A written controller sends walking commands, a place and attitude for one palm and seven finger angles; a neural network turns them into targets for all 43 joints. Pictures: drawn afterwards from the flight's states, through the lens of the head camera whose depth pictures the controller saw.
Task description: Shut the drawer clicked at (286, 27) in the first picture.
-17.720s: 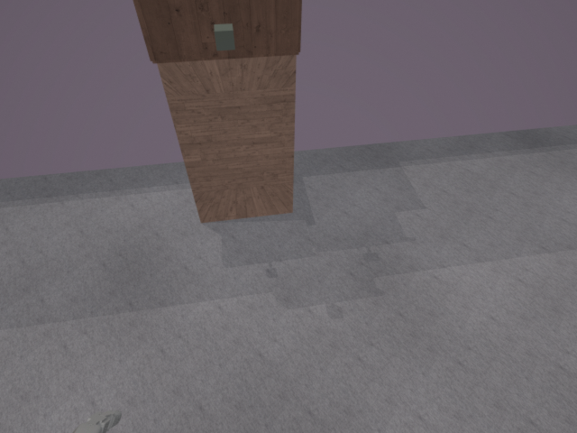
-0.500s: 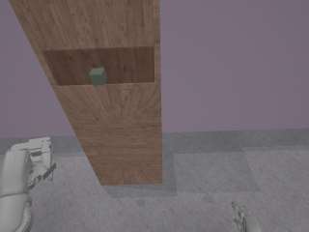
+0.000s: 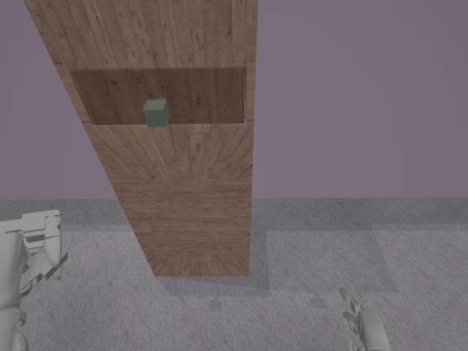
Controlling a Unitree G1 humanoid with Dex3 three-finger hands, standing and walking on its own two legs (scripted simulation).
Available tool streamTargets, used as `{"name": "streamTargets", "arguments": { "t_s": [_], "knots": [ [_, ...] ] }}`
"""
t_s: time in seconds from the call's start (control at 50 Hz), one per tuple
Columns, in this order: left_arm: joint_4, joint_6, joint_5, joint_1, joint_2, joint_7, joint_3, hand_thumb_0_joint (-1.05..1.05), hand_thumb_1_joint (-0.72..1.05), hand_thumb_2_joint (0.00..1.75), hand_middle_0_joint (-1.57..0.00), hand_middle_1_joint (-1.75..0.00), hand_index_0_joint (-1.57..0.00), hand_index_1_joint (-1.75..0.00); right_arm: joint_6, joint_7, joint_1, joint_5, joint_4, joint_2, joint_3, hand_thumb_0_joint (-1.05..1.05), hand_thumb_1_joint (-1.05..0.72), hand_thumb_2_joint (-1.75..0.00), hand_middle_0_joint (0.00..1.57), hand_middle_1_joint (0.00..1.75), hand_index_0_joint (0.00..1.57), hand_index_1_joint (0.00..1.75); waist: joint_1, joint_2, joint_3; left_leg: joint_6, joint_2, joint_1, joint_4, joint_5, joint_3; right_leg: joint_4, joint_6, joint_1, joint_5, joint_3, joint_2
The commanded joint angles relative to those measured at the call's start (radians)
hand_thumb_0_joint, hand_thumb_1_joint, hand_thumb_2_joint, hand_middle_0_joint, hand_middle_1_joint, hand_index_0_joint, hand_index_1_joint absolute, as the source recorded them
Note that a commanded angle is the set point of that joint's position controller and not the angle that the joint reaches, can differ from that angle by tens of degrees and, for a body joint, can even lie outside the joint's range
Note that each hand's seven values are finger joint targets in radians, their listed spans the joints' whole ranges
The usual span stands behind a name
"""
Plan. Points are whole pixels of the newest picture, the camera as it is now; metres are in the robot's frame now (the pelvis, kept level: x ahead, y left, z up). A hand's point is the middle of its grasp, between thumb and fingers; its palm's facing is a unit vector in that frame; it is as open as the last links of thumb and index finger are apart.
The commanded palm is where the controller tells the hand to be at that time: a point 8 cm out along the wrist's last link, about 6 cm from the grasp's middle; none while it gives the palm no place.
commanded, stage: step back with the hand held close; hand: left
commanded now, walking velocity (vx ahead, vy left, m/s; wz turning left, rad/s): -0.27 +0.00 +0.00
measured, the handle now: (158, 108) +0.57 +0.24 +0.14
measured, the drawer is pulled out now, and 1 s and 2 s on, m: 0.00 0.00 0.00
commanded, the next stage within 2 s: stop stepping back and stand still in 1.12 s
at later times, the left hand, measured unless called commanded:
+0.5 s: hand (28, 306) +0.12 +0.25 +0.16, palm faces +0.33 -0.82 -0.47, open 3.3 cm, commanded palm +0.06 +0.29 +0.17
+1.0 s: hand out of the picture +0.03 +0.25 +0.15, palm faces +0.32 -0.83 -0.45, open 3.3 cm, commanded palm -0.02 +0.29 +0.17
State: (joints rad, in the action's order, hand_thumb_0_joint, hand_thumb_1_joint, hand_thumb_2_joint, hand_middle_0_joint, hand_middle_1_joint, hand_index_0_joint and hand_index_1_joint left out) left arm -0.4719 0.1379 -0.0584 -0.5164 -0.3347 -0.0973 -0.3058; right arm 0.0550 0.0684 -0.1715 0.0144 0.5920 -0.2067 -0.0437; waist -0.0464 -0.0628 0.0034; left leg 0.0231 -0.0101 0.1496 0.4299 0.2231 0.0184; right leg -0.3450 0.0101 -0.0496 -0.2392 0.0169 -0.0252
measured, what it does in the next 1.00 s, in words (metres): walks backwards: right foot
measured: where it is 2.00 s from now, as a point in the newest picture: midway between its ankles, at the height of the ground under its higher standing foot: outside the picture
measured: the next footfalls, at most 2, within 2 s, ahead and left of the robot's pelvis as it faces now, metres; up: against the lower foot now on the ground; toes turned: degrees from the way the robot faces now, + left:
right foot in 0.96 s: -0.22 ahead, -0.05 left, +0.00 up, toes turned -1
left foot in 1.50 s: -0.25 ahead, +0.16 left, +0.00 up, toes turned +1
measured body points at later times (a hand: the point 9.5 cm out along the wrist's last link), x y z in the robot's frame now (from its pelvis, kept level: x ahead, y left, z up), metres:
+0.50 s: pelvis -0.07 +0.01 -0.01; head -0.05 +0.01 +0.44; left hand +0.10 +0.29 +0.18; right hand +0.12 -0.23 -0.08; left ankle +0.01 +0.10 -0.74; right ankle -0.03 -0.11 -0.74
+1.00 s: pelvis -0.16 +0.02 -0.02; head -0.12 +0.03 +0.43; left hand +0.01 +0.29 +0.18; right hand +0.03 -0.20 -0.10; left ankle +0.01 +0.11 -0.74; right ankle -0.27 -0.09 -0.75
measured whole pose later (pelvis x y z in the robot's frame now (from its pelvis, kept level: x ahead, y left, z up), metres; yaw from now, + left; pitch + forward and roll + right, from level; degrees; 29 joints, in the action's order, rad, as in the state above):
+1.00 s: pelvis -0.16 +0.02 -0.02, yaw -2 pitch +4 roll -3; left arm -0.63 0.29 -0.07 -0.63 -0.42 -0.13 -0.38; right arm 0.10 0.04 -0.14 0.02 0.61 -0.17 -0.01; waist -0.04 -0.02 0.00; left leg 0.02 0.03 0.57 0.44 -0.01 -0.02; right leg -0.43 0.03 -0.12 -0.39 -0.01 -0.08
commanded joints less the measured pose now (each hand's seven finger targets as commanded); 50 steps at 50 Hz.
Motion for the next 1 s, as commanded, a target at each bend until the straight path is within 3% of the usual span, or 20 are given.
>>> {"name": "streamTargets", "arguments": {
  "t_s": [0.0,0.06,0.14,0.26,0.32,0.44,0.56,0.62,0.64,0.66,0.68,0.7,0.76,0.8,0.86,0.9,0.92,0.94,0.96,0.98],
  "knots": [
    [-0.184,0.071,-0.002,-0.037,-0.16,-0.009,-0.119,0.0,0.9,0.9,-1.4,-1.6,-1.4,-1.6,-0.008,0.001,0.107,-0.005,-0.171,-0.133,0.073,0.0,-0.9,-0.9,0.2,0.3,0.2,0.3,0.028,0.02,-0.056,0.023,0.049,-0.047,-0.016,-0.394,0.041,0.039,-0.01,-0.129,0.304,-0.024,0.061],
    [-0.181,0.071,-0.01,-0.095,-0.17,-0.01,-0.134,0.0,0.9,0.9,-1.4,-1.6,-1.4,-1.6,-0.032,0.002,0.104,-0.012,-0.184,-0.134,0.085,0.0,-0.9,-0.9,0.2,0.3,0.2,0.3,0.028,0.019,-0.132,0.019,0.061,-0.07,-0.008,-0.495,0.036,0.0,-0.019,-0.113,0.362,-0.007,0.056],
    [-0.248,0.081,-0.02,-0.122,-0.204,-0.019,-0.167,0.0,0.9,0.9,-1.4,-1.6,-1.4,-1.6,-0.054,0.002,0.097,-0.025,-0.211,-0.13,0.095,0.0,-0.9,-0.9,0.2,0.3,0.2,0.3,0.029,0.053,-0.205,0.021,0.075,-0.039,0.003,-0.519,0.041,-0.052,-0.026,-0.078,0.389,-0.008,0.055],
    [-0.319,0.092,-0.018,-0.136,-0.246,-0.041,-0.2,0.0,0.9,0.9,-1.4,-1.6,-1.4,-1.6,-0.047,0.017,0.097,-0.026,-0.223,-0.136,0.102,0.0,-0.9,-0.9,0.2,0.3,0.2,0.3,0.027,0.0,-0.214,0.025,0.082,0.033,-0.003,-0.427,0.049,-0.084,-0.032,-0.085,0.331,-0.017,0.05],
    [-0.301,0.098,-0.013,-0.139,-0.217,-0.047,-0.176,0.0,0.9,0.9,-1.4,-1.6,-1.4,-1.6,-0.039,0.019,0.085,-0.026,-0.219,-0.133,0.102,0.0,-0.9,-0.9,0.2,0.3,0.2,0.3,0.036,-0.006,-0.157,0.027,0.087,0.113,-0.023,-0.303,0.063,-0.083,-0.03,-0.103,0.244,-0.026,0.05],
    [-0.26,0.134,0.001,-0.115,-0.206,-0.06,-0.17,0.0,0.9,0.9,-1.4,-1.6,-1.4,-1.6,-0.012,0.021,0.077,-0.025,-0.204,-0.137,0.105,0.0,-0.9,-0.9,0.2,0.3,0.2,0.3,0.05,0.035,-0.056,0.03,0.065,0.249,-0.035,0.127,0.079,0.003,-0.012,-0.186,-0.047,-0.077,0.071],
    [-0.291,0.169,0.012,-0.06,-0.229,-0.089,-0.163,0.0,0.9,0.9,-1.4,-1.6,-1.4,-1.6,0.012,0.032,0.054,-0.018,-0.175,-0.143,0.106,0.0,-0.9,-0.9,0.2,0.3,0.2,0.3,0.065,0.074,-0.027,-0.003,0.032,0.066,0.158,0.169,0.068,0.123,0.031,-0.515,-0.352,-0.12,0.14],
    [-0.318,0.172,0.019,-0.042,-0.215,-0.094,-0.149,0.0,0.9,0.9,-1.4,-1.6,-1.4,-1.6,0.027,0.038,0.049,-0.018,-0.177,-0.148,0.095,0.0,-0.9,-0.9,0.2,0.3,0.2,0.3,0.068,-0.004,-0.015,0.01,0.078,0.153,0.008,0.236,0.146,0.016,0.004,-0.44,-0.303,-0.062,0.069],
    [-0.334,0.175,0.023,-0.041,-0.22,-0.093,-0.159,0.0,0.9,0.9,-1.4,-1.6,-1.4,-1.6,0.038,0.042,0.053,-0.015,-0.182,-0.155,0.093,0.0,-0.9,-0.9,0.2,0.3,0.2,0.3,0.065,-0.074,-0.017,0.026,0.121,0.26,-0.119,0.334,0.213,-0.082,-0.015,-0.327,-0.252,-0.038,0.015],
    [-0.363,0.181,0.033,-0.03,-0.234,-0.089,-0.178,0.0,0.9,0.9,-1.4,-1.6,-1.4,-1.6,0.051,0.047,0.074,-0.012,-0.194,-0.166,0.093,0.0,-0.9,-0.9,0.2,0.3,0.2,0.3,0.058,-0.187,-0.036,0.06,0.198,0.443,-0.307,0.504,0.317,-0.284,-0.035,-0.127,-0.162,-0.014,-0.049],
    [-0.37,0.186,0.046,-0.029,-0.23,-0.085,-0.193,0.0,0.9,0.9,-1.4,-1.6,-1.4,-1.6,0.059,0.047,0.074,-0.008,-0.201,-0.163,0.097,0.0,-0.9,-0.9,0.2,0.3,0.2,0.3,0.042,-0.244,-0.061,0.1,0.258,0.573,-0.371,0.581,0.394,-0.463,-0.037,0.005,-0.092,-0.021,-0.084],
    [-0.355,0.186,0.046,-0.037,-0.228,-0.079,-0.195,0.0,0.9,0.9,-1.4,-1.6,-1.4,-1.6,0.064,0.044,0.06,-0.001,-0.194,-0.144,0.099,0.0,-0.9,-0.9,0.2,0.3,0.2,0.3,0.04,-0.205,-0.081,0.119,0.278,0.57,-0.363,0.53,0.4,-0.547,-0.032,-0.001,-0.108,-0.043,-0.074],
    [-0.341,0.188,0.041,-0.087,-0.236,-0.073,-0.211,0.0,0.9,0.9,-1.4,-1.6,-1.4,-1.6,0.089,0.023,0.063,-0.001,-0.195,-0.138,0.111,0.0,-0.9,-0.9,0.2,0.3,0.2,0.3,0.036,-0.127,-0.118,0.134,0.274,0.483,-0.301,0.414,0.334,-0.582,-0.023,-0.058,-0.18,-0.055,-0.074],
    [-0.314,0.181,0.013,-0.158,-0.207,-0.068,-0.187,0.0,0.9,0.9,-1.4,-1.6,-1.4,-1.6,0.098,0.01,0.053,0.003,-0.171,-0.12,0.107,0.0,-0.9,-0.9,0.2,0.3,0.2,0.3,0.037,-0.092,-0.106,0.1,0.23,0.341,-0.289,0.294,0.268,-0.443,-0.007,-0.149,-0.254,-0.014,-0.066],
    [-0.334,0.182,-0.014,-0.173,-0.211,-0.059,-0.178,0.0,0.9,0.9,-1.4,-1.6,-1.4,-1.6,0.106,-0.007,0.048,0.006,-0.138,-0.111,0.102,0.0,-0.9,-0.9,0.2,0.3,0.2,0.3,0.044,-0.144,-0.142,0.036,0.203,0.175,-0.263,0.173,0.189,-0.162,0.012,-0.17,-0.275,0.018,-0.056],
    [-0.353,0.204,-0.02,-0.11,-0.219,-0.045,-0.161,0.0,0.9,0.9,-1.4,-1.6,-1.4,-1.6,0.095,-0.017,0.03,0.005,-0.111,-0.107,0.096,0.0,-0.9,-0.9,0.2,0.3,0.2,0.3,0.048,-0.104,-0.159,-0.029,0.168,0.053,-0.163,0.007,0.112,0.06,0.03,-0.196,-0.166,-0.024,-0.009],
    [-0.367,0.217,-0.016,-0.081,-0.249,-0.045,-0.177,0.0,0.9,0.9,-1.4,-1.6,-1.4,-1.6,0.081,-0.016,0.021,0.007,-0.096,-0.1,0.094,0.0,-0.9,-0.9,0.2,0.3,0.2,0.3,0.051,-0.01,-0.167,-0.031,0.129,-0.033,-0.006,-0.09,0.057,0.124,0.053,-0.287,-0.067,-0.124,0.081],
    [-0.369,0.222,-0.018,-0.048,-0.268,-0.053,-0.19,0.0,0.9,0.9,-1.4,-1.6,-1.4,-1.6,0.071,-0.013,0.03,0.004,-0.088,-0.087,0.087,0.0,-0.9,-0.9,0.2,0.3,0.2,0.3,0.054,0.101,-0.173,-0.031,0.087,-0.098,0.151,-0.091,0.026,0.137,0.068,-0.404,0.079,-0.203,0.183],
    [-0.384,0.226,-0.018,-0.017,-0.288,-0.063,-0.209,0.0,0.9,0.9,-1.4,-1.6,-1.4,-1.6,0.072,-0.006,0.041,0.007,-0.075,-0.076,0.079,0.0,-0.9,-0.9,0.2,0.3,0.2,0.3,0.053,0.121,-0.203,-0.036,0.066,-0.121,0.212,-0.08,-0.003,0.111,0.067,-0.421,0.234,-0.177,0.235],
    [-0.371,0.23,-0.016,-0.004,-0.3,-0.062,-0.222,0.0,0.9,0.9,-1.4,-1.6,-1.4,-1.6,0.083,0.001,0.063,0.01,-0.092,-0.078,0.072,0.0,-0.9,-0.9,0.2,0.3,0.2,0.3,0.054,0.096,-0.195,-0.035,0.056,-0.133,0.182,-0.102,-0.04,0.068,0.042,-0.403,0.33,-0.108,0.203]
  ]
}}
